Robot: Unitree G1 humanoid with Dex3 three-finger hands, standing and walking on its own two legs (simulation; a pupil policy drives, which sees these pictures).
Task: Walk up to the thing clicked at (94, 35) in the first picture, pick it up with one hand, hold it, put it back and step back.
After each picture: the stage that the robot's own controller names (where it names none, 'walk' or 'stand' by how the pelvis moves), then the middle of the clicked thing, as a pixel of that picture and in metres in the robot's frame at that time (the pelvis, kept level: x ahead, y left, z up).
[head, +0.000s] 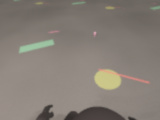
stand; (94, 34) +2.12 -0.11 -0.72
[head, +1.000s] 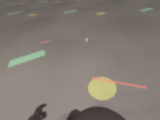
walk; (86, 40) +1.97 +0.21 -0.70
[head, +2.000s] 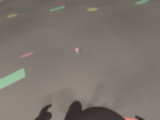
walk; (77, 51) +1.33 +0.38 -0.72
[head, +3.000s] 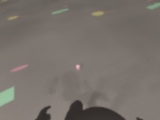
walk; (78, 68) +0.87 +0.29 -0.72
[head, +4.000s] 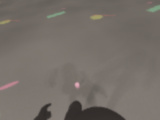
walk; (77, 85) +0.53 +0.23 -0.71
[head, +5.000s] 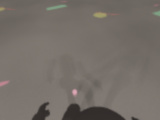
stand; (74, 92) +0.38 +0.18 -0.70
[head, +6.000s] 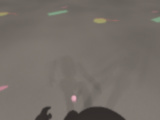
stand; (73, 99) +0.34 +0.17 -0.72
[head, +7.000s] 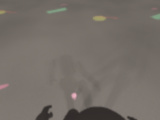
stand; (74, 96) +0.36 +0.18 -0.72
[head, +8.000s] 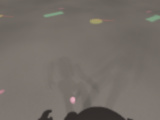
stand; (72, 100) +0.32 +0.19 -0.72
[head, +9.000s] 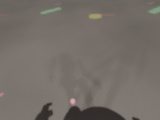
stand; (73, 101) +0.26 +0.20 -0.71
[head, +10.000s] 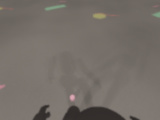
stand; (72, 98) +0.30 +0.19 -0.72
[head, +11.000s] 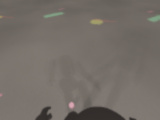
stand; (71, 105) +0.26 +0.20 -0.72
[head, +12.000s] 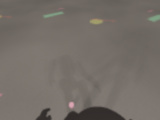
stand; (71, 105) +0.26 +0.20 -0.73
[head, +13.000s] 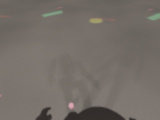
stand; (71, 106) +0.24 +0.20 -0.73
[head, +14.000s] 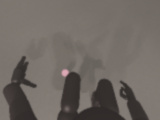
go down; (65, 73) +0.31 +0.23 -0.40
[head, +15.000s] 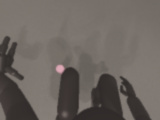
go down; (60, 69) +0.32 +0.26 -0.31
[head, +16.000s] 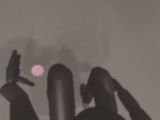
close in; (38, 71) +0.29 +0.28 -0.22
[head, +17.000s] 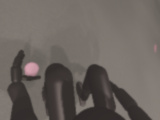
close; (31, 70) +0.29 +0.28 -0.21
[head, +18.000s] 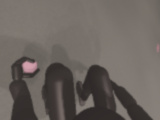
lift; (30, 68) +0.30 +0.29 -0.21
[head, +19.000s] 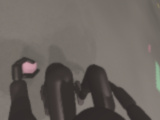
lift; (29, 69) +0.30 +0.29 -0.21
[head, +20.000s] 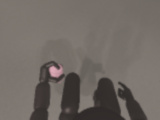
lift; (57, 73) +0.28 +0.23 -0.03
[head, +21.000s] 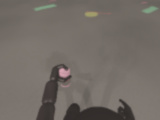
lift; (65, 77) +0.30 +0.18 +0.01
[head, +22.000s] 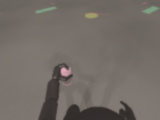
hold; (66, 75) +0.31 +0.17 +0.01
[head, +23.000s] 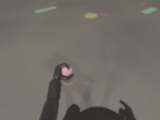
hold; (67, 75) +0.32 +0.17 +0.01
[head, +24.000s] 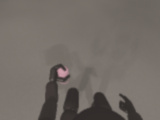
crouch; (63, 75) +0.31 +0.19 -0.06
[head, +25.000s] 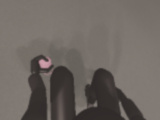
lower; (46, 66) +0.33 +0.27 -0.16
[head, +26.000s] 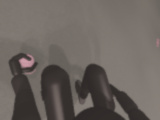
lower; (28, 64) +0.34 +0.29 -0.21
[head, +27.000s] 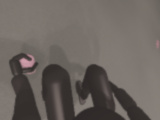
lower; (28, 64) +0.33 +0.30 -0.21
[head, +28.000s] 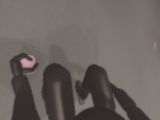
lower; (29, 64) +0.33 +0.30 -0.21
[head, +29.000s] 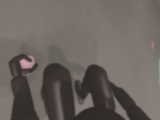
rest; (28, 65) +0.32 +0.30 -0.21
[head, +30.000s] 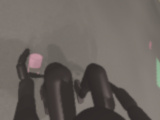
withdraw; (35, 64) +0.34 +0.26 -0.21
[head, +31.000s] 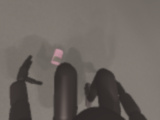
stand; (57, 57) +0.40 +0.24 -0.28
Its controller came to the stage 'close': yes
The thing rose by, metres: 0.71
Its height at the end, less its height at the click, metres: -0.02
